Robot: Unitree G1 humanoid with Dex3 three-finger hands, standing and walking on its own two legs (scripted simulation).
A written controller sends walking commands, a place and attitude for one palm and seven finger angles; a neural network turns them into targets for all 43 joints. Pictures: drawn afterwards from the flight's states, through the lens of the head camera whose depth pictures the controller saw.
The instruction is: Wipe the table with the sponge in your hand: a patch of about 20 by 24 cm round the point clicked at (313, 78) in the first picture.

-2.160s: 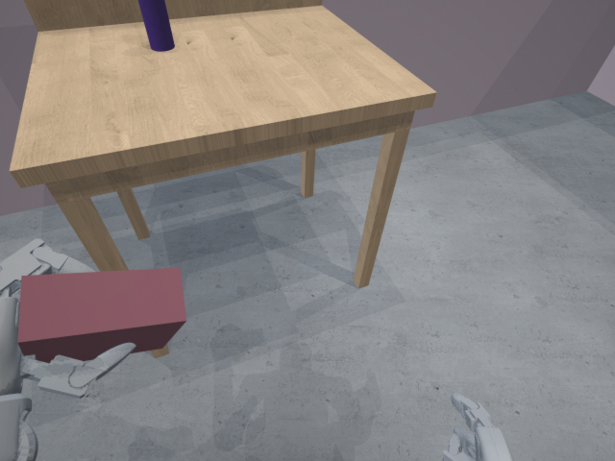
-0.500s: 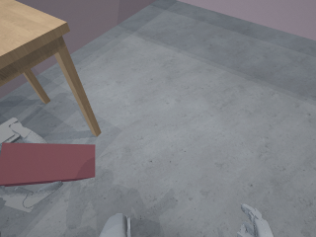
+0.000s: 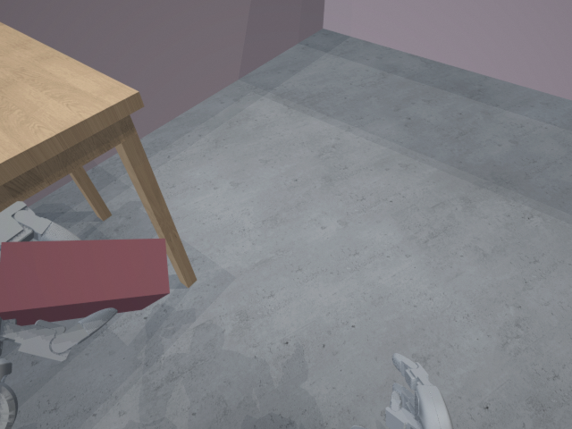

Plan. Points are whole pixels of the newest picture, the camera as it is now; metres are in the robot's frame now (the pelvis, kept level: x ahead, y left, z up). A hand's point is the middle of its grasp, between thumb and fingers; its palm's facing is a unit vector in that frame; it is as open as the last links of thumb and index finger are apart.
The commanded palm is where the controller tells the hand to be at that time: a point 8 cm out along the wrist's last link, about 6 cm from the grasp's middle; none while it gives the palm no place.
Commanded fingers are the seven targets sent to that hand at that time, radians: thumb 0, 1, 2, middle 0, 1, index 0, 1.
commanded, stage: walk to a spot facing it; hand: left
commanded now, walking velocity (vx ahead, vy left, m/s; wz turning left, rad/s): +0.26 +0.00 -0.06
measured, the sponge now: (110, 281) +0.23 +0.20 +0.17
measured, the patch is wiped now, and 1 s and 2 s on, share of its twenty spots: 0.00 0.00 0.00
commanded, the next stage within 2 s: turn to face it in 0.02 s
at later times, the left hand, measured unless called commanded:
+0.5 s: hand (139, 205) +0.31 +0.19 +0.19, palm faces +0.45 -0.74 -0.50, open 9.7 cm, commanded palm +0.25 +0.24 +0.18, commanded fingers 0.00 0.10 1.30 -1.20 -1.60 -1.20 -1.60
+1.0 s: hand (165, 293) +0.22 +0.14 +0.17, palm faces +0.70 -0.58 -0.41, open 9.7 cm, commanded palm +0.15 +0.16 +0.18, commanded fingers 0.00 0.10 1.30 -1.20 -1.60 -1.20 -1.60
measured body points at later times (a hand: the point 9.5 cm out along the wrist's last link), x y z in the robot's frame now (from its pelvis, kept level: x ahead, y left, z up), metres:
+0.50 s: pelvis +0.12 -0.06 -0.01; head +0.17 -0.04 +0.43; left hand +0.28 +0.23 +0.21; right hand +0.31 -0.31 -0.09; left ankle +0.17 +0.06 -0.74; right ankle +0.10 -0.13 -0.73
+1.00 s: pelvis +0.11 -0.16 +0.00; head +0.14 -0.18 +0.45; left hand +0.17 +0.17 +0.19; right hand +0.36 -0.30 -0.10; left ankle +0.07 -0.02 -0.65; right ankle +0.15 -0.24 -0.74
